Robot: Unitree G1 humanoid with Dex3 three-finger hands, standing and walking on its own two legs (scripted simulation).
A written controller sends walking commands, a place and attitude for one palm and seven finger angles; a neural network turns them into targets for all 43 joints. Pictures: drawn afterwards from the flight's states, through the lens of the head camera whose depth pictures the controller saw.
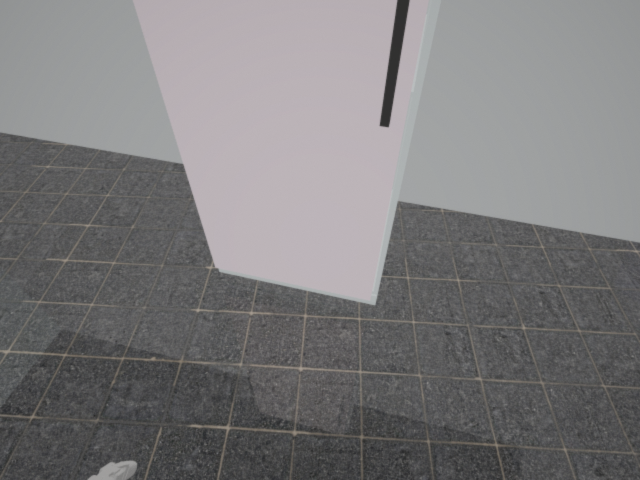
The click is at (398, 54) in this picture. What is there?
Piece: fridge door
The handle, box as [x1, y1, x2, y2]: [380, 0, 409, 126]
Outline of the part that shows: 409,0 397,0 380,125 388,126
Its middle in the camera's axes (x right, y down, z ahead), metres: +0.14 -0.37 +0.68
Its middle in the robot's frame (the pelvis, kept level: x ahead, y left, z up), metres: +0.79 -0.09 +0.23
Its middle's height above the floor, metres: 1.00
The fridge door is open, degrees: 0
